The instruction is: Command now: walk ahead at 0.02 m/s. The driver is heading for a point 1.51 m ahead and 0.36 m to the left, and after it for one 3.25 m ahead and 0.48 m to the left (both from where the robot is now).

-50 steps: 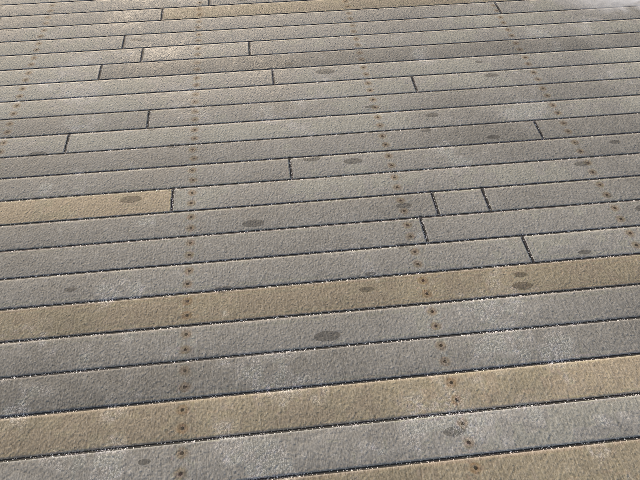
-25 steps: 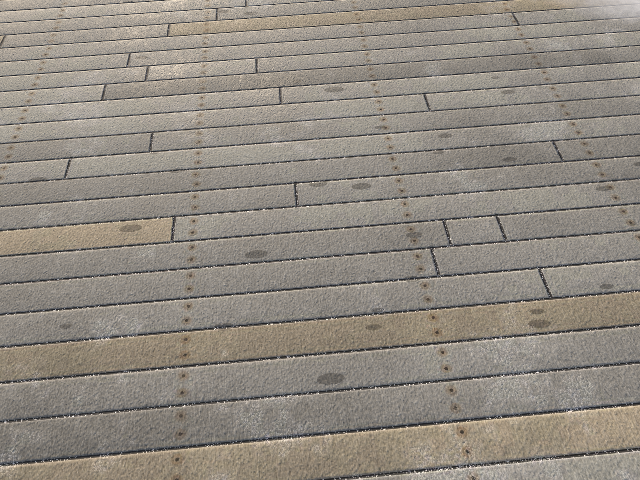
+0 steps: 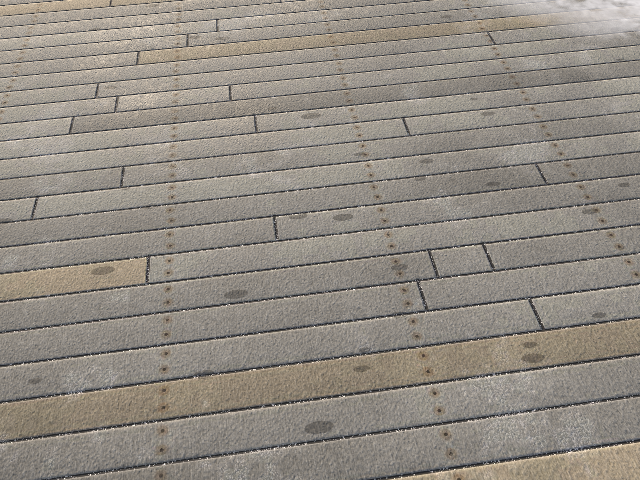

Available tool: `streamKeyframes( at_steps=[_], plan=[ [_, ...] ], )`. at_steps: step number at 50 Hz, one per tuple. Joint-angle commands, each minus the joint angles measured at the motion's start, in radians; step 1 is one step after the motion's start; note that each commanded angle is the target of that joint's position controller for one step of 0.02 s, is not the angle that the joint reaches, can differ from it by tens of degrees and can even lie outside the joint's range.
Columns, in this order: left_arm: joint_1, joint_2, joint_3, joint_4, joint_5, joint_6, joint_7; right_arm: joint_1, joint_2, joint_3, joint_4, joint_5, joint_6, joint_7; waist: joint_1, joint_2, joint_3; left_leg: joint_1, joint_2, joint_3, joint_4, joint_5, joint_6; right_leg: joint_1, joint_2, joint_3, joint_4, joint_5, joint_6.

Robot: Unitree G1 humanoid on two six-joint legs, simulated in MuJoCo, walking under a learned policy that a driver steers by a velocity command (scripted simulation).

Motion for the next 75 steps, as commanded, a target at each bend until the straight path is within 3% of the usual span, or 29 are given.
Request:
streamKeyframes(
  at_steps=[1, 3, 6, 13, 20, 36, 37, 38, 40, 41, 42, 43, 44, 47, 49, 50, 51, 52, 53, 54, 55, 57, 58, 59, 62, 65, 70, 73, 75],
  plan=[
    [0.103, 0.116, 0.024, 0.014, -0.005, -0.013, 0.000, 0.002, -0.095, -0.022, -0.036, -0.002, -0.003, -0.015, -0.005, -0.106, 0.099, 0.027, 0.087, -0.106, -0.136, -0.296, -0.017, -0.129, -0.020, 0.043, -0.246, -0.278, -0.078],
    [0.063, 0.098, 0.023, 0.015, -0.007, -0.041, -0.001, 0.035, -0.076, -0.020, -0.019, -0.009, -0.004, -0.020, -0.030, -0.125, 0.072, 0.122, 0.082, -0.092, -0.077, -0.172, -0.008, -0.154, -0.026, 0.051, -0.283, -0.234, -0.057],
    [0.076, 0.078, 0.023, 0.017, -0.016, -0.064, -0.006, 0.057, -0.075, -0.020, 0.005, -0.012, -0.006, -0.017, -0.022, -0.052, 0.042, 0.124, 0.085, -0.092, -0.061, -0.098, 0.007, -0.091, -0.018, 0.040, -0.254, -0.120, -0.052],
    [0.137, 0.072, 0.020, 0.034, -0.018, -0.060, -0.013, 0.066, -0.066, -0.015, 0.035, 0.000, -0.007, -0.009, -0.001, 0.000, -0.008, 0.149, 0.092, -0.094, -0.024, 0.093, 0.008, 0.008, 0.001, 0.007, -0.195, 0.100, -0.056],
    [0.145, 0.060, 0.017, 0.039, -0.019, -0.049, -0.015, 0.076, -0.069, -0.016, 0.059, 0.003, 0.007, -0.014, -0.003, 0.001, -0.001, 0.171, 0.095, -0.098, -0.005, 0.164, 0.006, 0.030, 0.009, -0.006, -0.185, 0.191, -0.055],
    [0.143, 0.045, 0.019, 0.053, -0.017, -0.042, -0.010, 0.042, -0.064, -0.028, 0.090, 0.004, 0.020, -0.021, -0.006, -0.005, 0.029, 0.182, 0.095, -0.104, -0.023, 0.125, -0.004, 0.035, 0.014, -0.016, -0.210, 0.145, -0.052],
    [0.166, 0.039, 0.018, 0.066, -0.017, -0.041, -0.009, 0.061, -0.053, -0.026, 0.102, 0.003, 0.021, -0.020, -0.004, -0.010, 0.006, 0.190, 0.080, -0.088, -0.019, 0.018, -0.003, 0.045, 0.021, -0.022, -0.220, 0.037, -0.057],
    [0.175, 0.056, 0.025, 0.069, -0.024, -0.038, -0.007, 0.068, -0.058, -0.030, 0.108, 0.009, 0.022, -0.020, -0.002, -0.027, 0.023, 0.163, 0.050, -0.059, 0.010, -0.171, 0.001, 0.032, 0.022, -0.011, -0.230, -0.132, -0.079],
    [0.189, 0.104, 0.041, 0.054, -0.038, -0.043, -0.002, 0.033, -0.067, -0.036, 0.092, 0.015, 0.010, -0.018, 0.019, -0.077, 0.109, 0.003, 0.025, -0.033, 0.091, -0.425, 0.008, 0.009, -0.057, 0.111, -0.295, -0.452, -0.151],
    [0.219, 0.139, 0.052, 0.053, -0.046, -0.055, -0.002, -0.010, -0.044, -0.030, 0.068, 0.018, -0.008, -0.012, 0.040, -0.127, 0.144, -0.082, 0.024, -0.007, 0.178, -0.376, 0.006, 0.037, -0.150, 0.243, -0.365, -0.540, -0.202],
    [0.213, 0.177, 0.066, 0.046, -0.050, -0.067, -0.002, -0.040, -0.033, -0.026, 0.050, 0.023, -0.027, -0.003, 0.043, -0.169, 0.185, -0.167, 0.051, -0.002, 0.276, -0.296, 0.011, 0.058, -0.257, 0.372, -0.431, -0.555, -0.256],
    [0.203, 0.176, 0.068, 0.040, -0.044, -0.081, -0.004, -0.068, -0.037, -0.026, 0.035, 0.026, -0.044, 0.005, 0.045, -0.156, 0.217, -0.237, 0.093, -0.035, 0.347, -0.283, 0.021, 0.072, -0.315, 0.438, -0.449, -0.490, -0.285],
    [0.201, 0.159, 0.065, 0.034, -0.036, -0.093, -0.009, -0.082, -0.051, -0.031, 0.023, 0.029, -0.057, 0.011, 0.045, -0.135, 0.219, -0.305, 0.120, -0.058, 0.398, -0.326, 0.029, 0.123, -0.329, 0.443, -0.443, -0.390, -0.289],
    [0.172, 0.152, 0.063, 0.014, -0.047, -0.100, -0.026, -0.078, -0.065, -0.037, 0.012, 0.040, -0.081, 0.027, 0.024, -0.101, 0.173, -0.246, 0.140, -0.033, 0.243, -0.312, 0.036, 0.184, -0.256, 0.280, -0.399, -0.181, -0.220],
    [0.138, 0.168, 0.064, 0.003, -0.051, -0.088, -0.034, 0.039, -0.046, -0.045, 0.065, 0.035, -0.081, 0.035, -0.036, -0.095, 0.121, 0.077, 0.059, 0.069, 0.102, -0.148, 0.016, 0.014, -0.163, 0.137, -0.325, -0.112, -0.180],
    [0.139, 0.172, 0.063, -0.003, -0.047, -0.086, -0.036, 0.147, -0.064, -0.061, 0.108, 0.032, -0.074, 0.034, -0.077, -0.088, 0.075, 0.243, 0.011, 0.094, 0.092, -0.106, 0.007, -0.061, -0.124, 0.098, -0.252, -0.007, -0.166],
    [0.104, 0.165, 0.058, -0.015, -0.046, -0.091, -0.036, 0.278, -0.092, -0.080, 0.141, 0.031, -0.069, 0.031, -0.144, -0.053, 0.027, 0.386, 0.039, 0.033, 0.061, -0.108, 0.025, -0.131, -0.084, 0.040, -0.092, 0.140, -0.134],
    [0.058, 0.102, 0.040, -0.054, -0.042, -0.099, -0.037, 0.426, -0.196, -0.106, 0.157, 0.025, -0.070, 0.022, -0.194, 0.192, -0.022, 0.514, 0.276, -0.353, -0.133, -0.248, 0.121, -0.294, 0.028, -0.091, 0.308, 0.118, -0.056],
    [0.066, 0.033, 0.025, -0.083, -0.050, -0.119, -0.035, 0.482, -0.221, -0.096, 0.160, 0.008, -0.084, 0.034, -0.171, 0.327, -0.087, 0.580, 0.458, -0.798, -0.323, -0.338, 0.245, -0.466, 0.111, -0.007, 0.595, -0.242, -0.049],
    [0.052, 0.077, 0.035, -0.091, -0.074, -0.133, -0.040, 0.366, -0.166, -0.073, 0.138, 0.002, -0.099, 0.035, -0.109, 0.193, -0.011, 0.499, 0.485, -0.782, -0.317, -0.420, 0.240, -0.556, 0.034, 0.081, 0.743, -0.202, -0.083],
    [0.024, 0.107, 0.039, -0.101, -0.077, -0.140, -0.047, 0.260, -0.115, -0.054, 0.101, 0.007, -0.107, 0.041, -0.075, 0.113, 0.049, 0.419, 0.442, -0.633, -0.313, -0.387, 0.195, -0.575, -0.021, 0.074, 0.750, -0.090, -0.112],
    [0.015, 0.134, 0.059, -0.095, -0.051, -0.137, -0.039, 0.159, -0.083, -0.033, 0.066, 0.001, -0.104, 0.054, -0.023, 0.039, 0.072, 0.309, 0.336, -0.388, -0.336, -0.168, 0.119, -0.498, -0.090, 0.039, 0.640, 0.078, -0.123],
    [0.031, 0.128, 0.063, -0.090, -0.049, -0.128, -0.041, 0.170, -0.078, -0.028, 0.071, -0.004, -0.099, 0.053, -0.010, 0.075, 0.065, 0.276, 0.310, -0.313, -0.342, -0.075, 0.106, -0.444, -0.104, 0.029, 0.597, 0.113, -0.116],
    [0.030, 0.119, 0.064, -0.086, -0.048, -0.120, -0.045, 0.204, -0.069, -0.023, 0.080, -0.004, -0.095, 0.050, -0.011, 0.073, 0.065, 0.271, 0.284, -0.258, -0.344, 0.022, 0.101, -0.430, -0.106, 0.009, 0.573, 0.131, -0.104],
    [-0.070, 0.098, 0.062, -0.125, -0.041, -0.102, -0.047, 0.275, -0.105, -0.023, 0.093, -0.009, -0.088, 0.029, -0.022, 0.052, 0.084, 0.291, 0.278, -0.194, -0.358, 0.197, 0.118, -0.503, -0.106, -0.022, 0.469, 0.199, -0.064],
    [-0.218, 0.084, 0.050, -0.184, -0.038, -0.105, -0.053, 0.290, -0.118, -0.021, 0.078, -0.013, -0.077, 0.014, -0.048, 0.048, 0.104, 0.281, 0.266, -0.148, -0.379, 0.224, 0.114, -0.509, -0.090, -0.039, 0.256, 0.304, -0.042],
    [-0.382, 0.086, 0.035, -0.240, -0.049, -0.114, -0.079, 0.364, -0.130, -0.029, 0.085, 0.003, -0.072, 0.006, -0.085, 0.060, 0.141, 0.349, 0.283, -0.107, -0.392, 0.200, 0.111, -0.456, -0.044, -0.074, 0.026, 0.380, -0.054],
    [-0.425, 0.099, 0.032, -0.271, -0.051, -0.126, -0.100, 0.368, -0.141, -0.039, 0.087, 0.007, -0.061, 0.004, -0.067, 0.071, 0.137, 0.451, 0.320, -0.090, -0.329, 0.322, 0.102, -0.435, -0.026, -0.075, -0.043, 0.320, -0.091],
    [-0.350, 0.142, 0.050, -0.262, -0.050, -0.131, -0.104, 0.340, -0.170, -0.049, 0.076, 0.002, -0.055, 0.003, -0.006, 0.111, 0.057, 0.493, 0.328, -0.076, -0.209, 0.650, 0.083, -0.282, 0.027, -0.106, -0.052, 0.251, -0.123]
  ],
)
